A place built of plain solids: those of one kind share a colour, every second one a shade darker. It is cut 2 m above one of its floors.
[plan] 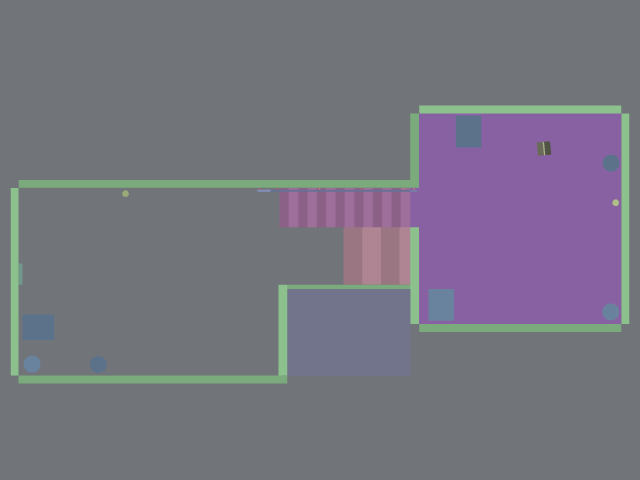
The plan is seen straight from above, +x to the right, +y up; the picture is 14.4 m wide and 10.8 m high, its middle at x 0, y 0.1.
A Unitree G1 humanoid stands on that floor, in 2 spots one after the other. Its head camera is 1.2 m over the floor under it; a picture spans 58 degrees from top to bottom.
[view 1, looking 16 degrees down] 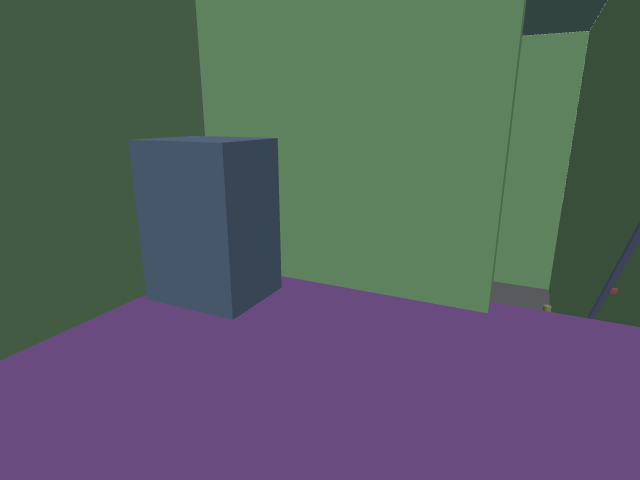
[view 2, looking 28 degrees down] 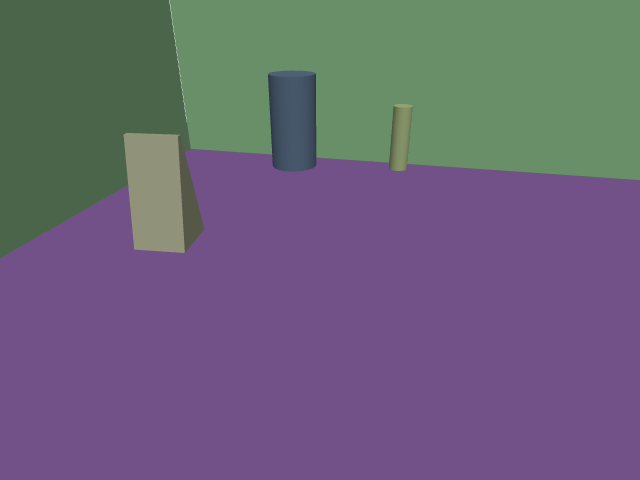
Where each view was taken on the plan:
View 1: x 4.94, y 0.53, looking -154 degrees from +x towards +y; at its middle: wall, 3.14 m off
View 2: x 3.03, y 0.79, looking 13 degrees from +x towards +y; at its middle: floor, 2.56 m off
